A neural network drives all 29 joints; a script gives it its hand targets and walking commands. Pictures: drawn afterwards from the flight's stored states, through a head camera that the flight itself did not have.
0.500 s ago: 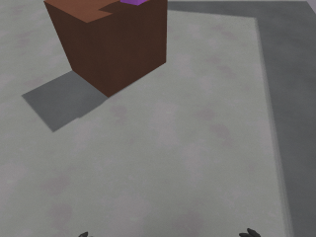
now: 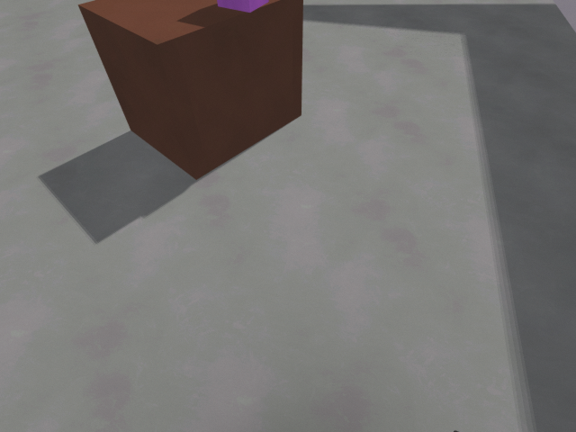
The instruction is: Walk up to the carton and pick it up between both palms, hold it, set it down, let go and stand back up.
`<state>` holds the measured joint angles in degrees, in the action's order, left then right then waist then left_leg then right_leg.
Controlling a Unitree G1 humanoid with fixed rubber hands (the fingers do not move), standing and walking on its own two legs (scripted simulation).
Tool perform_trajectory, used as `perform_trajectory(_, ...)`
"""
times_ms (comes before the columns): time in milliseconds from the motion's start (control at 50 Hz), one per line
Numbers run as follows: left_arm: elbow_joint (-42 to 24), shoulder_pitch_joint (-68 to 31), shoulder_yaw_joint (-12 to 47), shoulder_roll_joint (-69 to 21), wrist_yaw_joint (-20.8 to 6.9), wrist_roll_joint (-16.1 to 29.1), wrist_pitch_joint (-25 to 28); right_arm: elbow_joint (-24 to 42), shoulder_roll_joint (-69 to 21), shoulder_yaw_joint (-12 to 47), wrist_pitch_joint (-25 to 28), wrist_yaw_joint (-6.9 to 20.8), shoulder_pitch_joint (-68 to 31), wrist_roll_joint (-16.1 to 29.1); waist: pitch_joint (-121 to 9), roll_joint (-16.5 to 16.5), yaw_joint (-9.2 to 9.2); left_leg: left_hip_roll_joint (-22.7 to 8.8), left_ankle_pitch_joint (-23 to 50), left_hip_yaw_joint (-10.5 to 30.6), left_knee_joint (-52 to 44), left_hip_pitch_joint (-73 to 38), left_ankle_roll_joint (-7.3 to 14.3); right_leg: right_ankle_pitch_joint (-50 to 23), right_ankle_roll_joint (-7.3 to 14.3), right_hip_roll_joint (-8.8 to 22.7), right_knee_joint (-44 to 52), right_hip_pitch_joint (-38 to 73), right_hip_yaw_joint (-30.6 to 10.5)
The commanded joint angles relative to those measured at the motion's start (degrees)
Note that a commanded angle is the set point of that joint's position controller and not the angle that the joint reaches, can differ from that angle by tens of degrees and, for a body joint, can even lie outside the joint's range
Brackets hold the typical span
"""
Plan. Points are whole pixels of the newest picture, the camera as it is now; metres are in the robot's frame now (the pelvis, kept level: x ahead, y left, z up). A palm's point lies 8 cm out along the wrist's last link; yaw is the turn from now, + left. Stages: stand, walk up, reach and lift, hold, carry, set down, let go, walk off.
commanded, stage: stand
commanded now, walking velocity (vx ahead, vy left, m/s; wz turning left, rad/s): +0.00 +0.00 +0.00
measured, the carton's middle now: out of the picture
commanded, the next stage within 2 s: walk up in 0.32 s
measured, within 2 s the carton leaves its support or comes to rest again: neither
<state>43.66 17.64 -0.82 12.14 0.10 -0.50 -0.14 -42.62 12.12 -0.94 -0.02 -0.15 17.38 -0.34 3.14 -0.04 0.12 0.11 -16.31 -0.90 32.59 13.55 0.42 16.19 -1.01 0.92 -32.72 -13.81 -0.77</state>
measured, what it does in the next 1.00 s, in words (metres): walks ahead: left foot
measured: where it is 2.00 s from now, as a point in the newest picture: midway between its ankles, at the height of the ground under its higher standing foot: (272, 305)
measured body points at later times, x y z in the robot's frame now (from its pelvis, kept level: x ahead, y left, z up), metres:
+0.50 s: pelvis +0.00 +0.00 +0.00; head +0.01 +0.00 +0.45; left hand +0.07 +0.25 -0.13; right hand +0.07 -0.25 -0.13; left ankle +0.02 +0.11 -0.73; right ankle +0.02 -0.13 -0.73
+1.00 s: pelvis +0.11 +0.05 -0.02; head +0.08 +0.09 +0.43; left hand +0.16 +0.34 -0.16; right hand +0.17 -0.21 -0.13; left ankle +0.07 +0.18 -0.73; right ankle +0.19 -0.05 -0.67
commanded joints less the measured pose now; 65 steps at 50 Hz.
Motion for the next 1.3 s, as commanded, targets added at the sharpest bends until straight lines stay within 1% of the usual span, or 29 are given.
perform_trajectory(0,-5.09,0.71,-2.17,8.35,0.46,0.04,1.65,5.16,8.47,-2.32,1.67,-0.44,0.34,0.04,-1.02,0.00,-0.01,-5.10,3.09,6.32,-8.60,1.67,1.45,-4.58,2.30,3.72,6.92,-0.43,-4.71)
perform_trajectory(480,-1.27,1.73,-1.63,8.68,0.92,0.16,1.51,1.33,8.77,-1.86,1.57,-0.83,1.42,0.20,-0.44,-0.06,-0.05,-5.25,4.02,6.18,-9.89,0.82,1.27,-5.69,2.05,3.81,8.14,-0.03,-4.94)
perform_trajectory(500,-6.28,-2.47,-5.44,13.91,-0.49,-4.91,2.32,2.35,11.95,-5.21,2.08,0.32,7.03,-2.04,-5.19,-5.21,-0.65,-6.41,-27.42,15.89,-6.25,9.91,6.16,25.54,4.92,3.11,0.31,6.07,-4.29)
perform_trajectory(520,-6.84,-0.75,-6.31,13.67,-0.93,-5.82,2.50,2.25,13.97,-5.65,1.83,0.84,4.93,-2.18,0.91,-3.21,1.86,-7.70,-33.18,18.07,-9.32,22.31,6.38,33.09,6.25,3.69,-0.13,6.64,-6.99)
perform_trajectory(540,-5.87,5.06,-6.23,12.05,-1.50,-4.63,2.93,4.92,13.52,-5.71,1.85,1.05,-1.85,-2.53,3.86,-0.41,5.83,-6.75,-29.62,16.87,-7.82,27.52,4.75,30.95,8.08,5.63,3.35,8.18,-8.89)
perform_trajectory(560,-3.87,10.30,-6.67,12.86,-1.62,-3.51,3.61,7.78,10.64,-5.27,2.05,1.34,-6.62,-2.40,2.84,-2.48,8.83,-3.10,-21.69,8.61,-1.55,35.11,0.52,31.49,11.07,10.27,10.96,17.01,-13.10)
perform_trajectory(580,-1.95,11.33,-7.55,17.02,-1.27,-3.11,4.26,10.04,6.82,-4.02,2.40,1.66,-8.89,-1.78,1.97,-13.82,10.30,0.85,-12.71,-1.51,14.64,40.69,-1.36,34.87,16.38,21.02,22.38,21.94,-25.95)
perform_trajectory(600,-1.91,6.67,-7.42,18.88,-0.42,-4.06,4.71,10.87,7.68,-4.29,2.51,1.91,-7.33,-3.34,2.50,-11.24,8.20,-4.83,-13.07,1.59,24.98,39.47,-0.34,34.12,20.02,29.20,25.09,16.93,-32.84)
perform_trajectory(620,-2.30,2.93,-6.83,17.42,0.23,-4.46,5.16,9.66,9.55,-5.20,2.22,2.43,-3.99,-3.34,3.25,-5.43,5.94,-7.45,-12.55,4.38,26.73,33.81,0.39,33.04,19.64,28.59,24.63,10.27,-30.02)
perform_trajectory(640,-2.70,-0.78,-6.40,16.61,0.41,-4.76,5.61,8.61,9.82,-5.73,2.25,2.88,-0.35,-2.37,3.51,-3.88,3.53,-8.55,-11.95,5.77,25.75,28.74,1.20,31.49,17.86,25.91,23.16,5.61,-24.40)
perform_trajectory(700,-3.00,-8.75,-6.19,16.77,-0.82,-4.01,5.14,6.85,7.76,-6.22,2.89,3.89,7.70,-0.46,1.82,-11.55,-0.80,-7.74,-11.00,1.22,16.17,13.12,2.40,27.45,12.76,18.36,18.93,-2.96,-6.83)
perform_trajectory(720,-3.04,-10.69,-6.05,16.51,-1.37,-3.73,4.65,5.86,7.70,-6.42,3.27,3.82,10.86,-0.11,1.23,-11.55,-2.63,-6.11,-8.66,-2.03,11.98,4.75,2.64,27.28,11.66,15.41,15.46,-7.79,-1.29)
perform_trajectory(740,-3.02,-13.10,-5.65,15.85,-1.68,-3.44,3.96,3.87,7.95,-6.84,3.71,3.48,16.45,0.06,0.32,-7.91,-5.84,-4.08,-2.16,-5.98,6.46,-6.02,2.77,29.65,10.57,12.51,8.68,-13.84,4.12)
perform_trajectory(760,-2.67,-12.49,-4.88,13.16,-1.84,-3.69,3.06,0.51,9.41,-7.98,3.92,2.67,23.24,-0.34,-2.25,1.51,-8.28,-0.16,-1.94,-8.29,5.72,-16.76,2.71,33.06,8.70,8.45,-4.97,-19.64,9.24)
perform_trajectory(780,-2.71,-11.10,-3.15,8.84,-2.33,-3.88,2.30,-1.82,12.81,-9.35,3.76,1.48,28.99,-0.88,-3.52,16.27,-11.29,0.08,-11.93,-2.01,2.12,-23.67,4.64,33.24,6.11,3.59,-26.93,-28.40,13.94)
perform_trajectory(800,-6.60,-12.66,-0.83,4.93,-3.49,-3.19,2.13,0.34,15.56,-8.22,3.68,0.20,29.46,-2.59,0.48,23.89,-11.17,-12.18,-38.98,30.36,-10.71,-18.64,8.82,25.48,3.94,0.56,-42.46,-40.51,8.54)
perform_trajectory(820,-10.15,-11.46,-1.81,7.83,-3.99,-1.14,1.78,2.99,17.33,-7.12,3.01,-0.56,20.04,-2.57,5.68,13.77,-5.94,-24.06,-57.29,55.11,-29.47,-9.60,16.08,22.20,3.17,3.76,-41.01,-41.57,-1.15)
perform_trajectory(840,-10.59,-13.44,-2.08,10.56,-4.17,-0.98,1.62,4.02,18.95,-6.98,2.93,-1.71,14.38,-2.18,8.83,7.71,-3.73,-27.37,-58.61,58.92,-32.68,-5.99,19.08,17.25,1.72,6.69,-44.08,-43.12,-3.60)
perform_trajectory(880,-9.10,-13.12,-2.88,12.69,-4.27,-1.76,1.65,3.67,20.07,-6.42,3.65,-2.82,10.92,-3.40,9.75,3.95,-3.20,-26.10,-48.22,49.68,-27.06,-3.29,19.30,12.25,0.40,8.52,-42.95,-41.54,-3.78)
perform_trajectory(920,-6.98,-9.11,-3.37,13.47,-4.49,-1.97,1.87,2.95,17.45,-5.23,4.84,-2.84,7.30,-3.70,8.39,7.92,-1.66,-21.93,-37.25,36.80,-23.64,0.59,15.96,6.44,0.00,9.65,-35.88,-35.49,-4.39)
perform_trajectory(960,-6.37,-6.32,-3.57,12.44,-5.28,-1.39,1.39,1.76,16.03,-4.75,5.90,-2.62,5.38,-3.38,8.12,9.79,-0.07,-18.41,-31.29,28.42,-23.67,4.68,14.17,1.74,-0.43,9.06,-31.79,-30.38,-4.19)
perform_trajectory(1080,-9.97,-11.07,-3.27,9.19,-5.83,-1.28,1.97,0.62,15.26,-5.32,7.23,-1.40,6.13,-2.67,9.35,7.49,-1.45,-13.33,-16.06,14.23,-22.07,5.34,12.38,-10.25,0.21,7.10,-14.86,-23.28,-1.10)
perform_trajectory(1140,-10.50,-9.55,-3.59,7.55,-5.23,-1.71,3.07,1.06,15.11,-5.40,6.87,-1.00,6.86,-2.95,6.92,6.98,-1.32,-14.09,-7.65,11.62,-18.93,4.42,11.91,-11.14,1.51,5.77,-8.85,-13.05,1.94)
perform_trajectory(1180,-10.29,-4.63,-3.85,7.66,-4.52,-1.56,3.43,1.93,15.01,-5.51,6.45,-0.83,6.01,-3.11,5.83,7.83,0.74,-14.46,-0.95,10.52,-13.78,4.31,10.05,-9.45,1.96,5.53,-6.92,-6.64,2.33)
perform_trajectory(1200,-9.37,0.50,-4.62,8.70,-3.90,-1.80,3.79,2.92,14.84,-5.35,6.00,-0.71,5.50,-3.19,3.92,6.25,3.36,-13.38,5.28,9.08,-6.24,5.98,9.13,-7.91,2.58,4.31,-5.76,0.62,3.67)
perform_trajectory(1220,-6.85,10.42,-6.12,11.11,-3.20,-2.14,4.22,3.68,13.59,-4.61,5.39,-0.50,5.51,-3.27,-2.02,0.93,7.87,-10.21,7.46,6.24,7.97,9.90,7.52,-4.69,3.26,2.84,-5.15,13.47,3.58)
perform_trajectory(1240,-4.29,19.16,-7.39,15.79,-2.17,-3.06,4.54,4.37,8.33,-2.50,4.89,-0.15,10.35,-3.10,-9.89,-12.12,10.58,-4.40,1.44,1.38,29.69,15.47,4.67,7.47,4.28,7.43,-3.73,24.47,-5.08)
perform_trajectory(1260,-4.63,19.17,-7.99,21.50,-1.24,-3.54,4.63,7.21,4.08,-0.50,4.51,0.28,15.84,-1.39,-13.67,-25.98,8.67,2.88,-17.99,2.04,41.86,26.67,2.91,25.88,6.16,19.73,9.71,28.95,-31.89)
perform_trajectory(1280,-7.14,11.49,-7.86,23.54,-0.30,-2.22,3.69,8.44,7.22,-2.19,3.76,-0.19,16.55,-0.95,-11.74,-21.37,5.54,1.38,-14.04,6.19,48.22,27.62,1.99,38.30,10.36,25.13,24.71,23.51,-49.84)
